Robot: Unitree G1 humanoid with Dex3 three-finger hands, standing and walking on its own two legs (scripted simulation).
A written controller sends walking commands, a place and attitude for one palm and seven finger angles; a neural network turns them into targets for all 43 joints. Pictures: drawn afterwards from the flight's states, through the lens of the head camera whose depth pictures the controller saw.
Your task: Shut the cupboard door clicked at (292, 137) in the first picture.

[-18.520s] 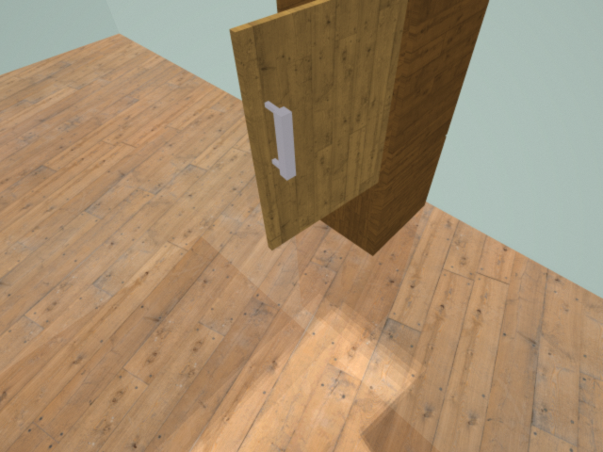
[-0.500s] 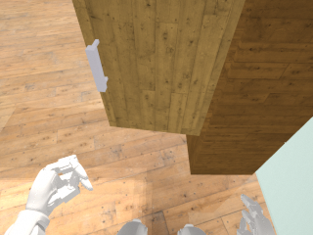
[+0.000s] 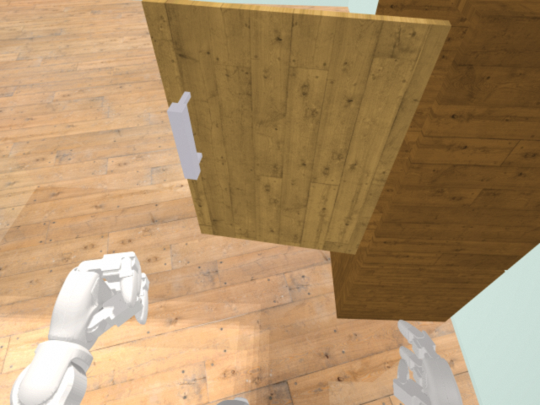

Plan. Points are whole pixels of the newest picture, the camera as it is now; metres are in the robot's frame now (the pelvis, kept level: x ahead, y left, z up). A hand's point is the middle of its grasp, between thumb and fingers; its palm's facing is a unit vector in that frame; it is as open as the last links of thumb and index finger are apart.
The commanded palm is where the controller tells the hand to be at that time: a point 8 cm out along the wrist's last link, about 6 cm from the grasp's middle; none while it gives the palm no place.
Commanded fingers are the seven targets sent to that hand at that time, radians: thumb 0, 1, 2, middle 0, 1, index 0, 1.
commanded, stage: raise the hand and make a fist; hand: left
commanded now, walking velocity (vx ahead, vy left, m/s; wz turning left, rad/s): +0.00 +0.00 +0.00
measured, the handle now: (189, 137) +0.55 +0.20 +0.08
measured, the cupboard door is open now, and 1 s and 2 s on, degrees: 83 83 83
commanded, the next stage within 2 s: bring the fist close to the handle in 0.34 s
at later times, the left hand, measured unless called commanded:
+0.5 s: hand (165, 316) +0.22 +0.15 +0.07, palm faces -0.06 -1.00 -0.05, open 3.1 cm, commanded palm +0.21 +0.22 +0.08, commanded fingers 0.00 0.90 0.90 -1.30 -1.50 -1.30 -1.50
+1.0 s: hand (171, 230) +0.34 +0.17 +0.08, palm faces -0.04 -1.00 -0.04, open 3.1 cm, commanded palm +0.32 +0.22 +0.08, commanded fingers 0.00 0.90 0.90 -1.30 -1.50 -1.30 -1.50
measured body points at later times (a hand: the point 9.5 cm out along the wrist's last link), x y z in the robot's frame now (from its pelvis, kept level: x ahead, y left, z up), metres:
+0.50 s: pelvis -0.01 -0.03 +0.00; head +0.02 -0.04 +0.45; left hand +0.21 +0.21 +0.08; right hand +0.17 -0.27 -0.07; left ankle +0.01 +0.07 -0.69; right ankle +0.00 -0.13 -0.69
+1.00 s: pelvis +0.00 -0.03 +0.01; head +0.04 -0.04 +0.45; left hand +0.33 +0.23 +0.09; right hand +0.13 -0.29 -0.09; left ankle +0.01 +0.07 -0.69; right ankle +0.00 -0.13 -0.69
